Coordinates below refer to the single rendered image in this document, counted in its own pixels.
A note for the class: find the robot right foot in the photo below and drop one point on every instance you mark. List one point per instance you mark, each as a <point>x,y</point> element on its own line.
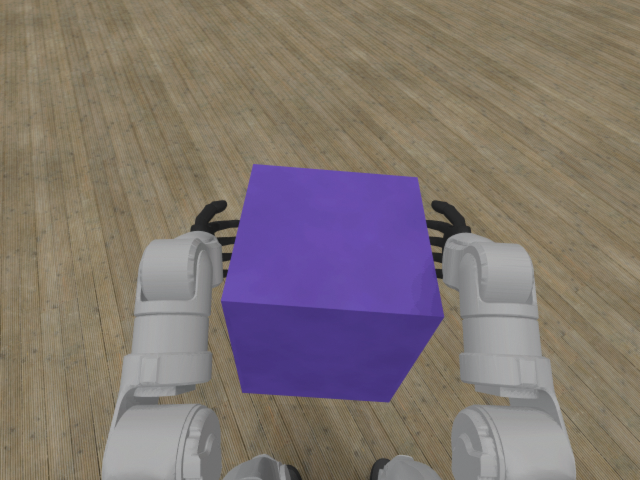
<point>379,464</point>

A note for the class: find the left robot forearm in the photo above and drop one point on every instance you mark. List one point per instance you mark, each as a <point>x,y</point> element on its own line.
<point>170,337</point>

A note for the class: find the right robot upper arm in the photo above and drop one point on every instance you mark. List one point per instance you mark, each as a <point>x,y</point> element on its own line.
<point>494,442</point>

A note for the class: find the left robot upper arm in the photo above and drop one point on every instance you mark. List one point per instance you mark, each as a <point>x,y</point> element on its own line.
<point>165,442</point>

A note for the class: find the robot left hand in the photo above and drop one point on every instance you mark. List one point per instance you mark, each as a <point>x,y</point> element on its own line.
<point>202,224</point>

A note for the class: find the carton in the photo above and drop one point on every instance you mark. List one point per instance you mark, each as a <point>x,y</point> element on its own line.
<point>331,290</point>

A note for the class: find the robot right hand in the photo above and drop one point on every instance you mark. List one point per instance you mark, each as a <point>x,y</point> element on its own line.
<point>458,226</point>

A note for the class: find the right robot shin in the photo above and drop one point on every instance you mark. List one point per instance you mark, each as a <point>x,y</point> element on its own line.
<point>400,457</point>

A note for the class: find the right robot forearm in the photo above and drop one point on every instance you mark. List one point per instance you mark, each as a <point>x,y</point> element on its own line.
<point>498,304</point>

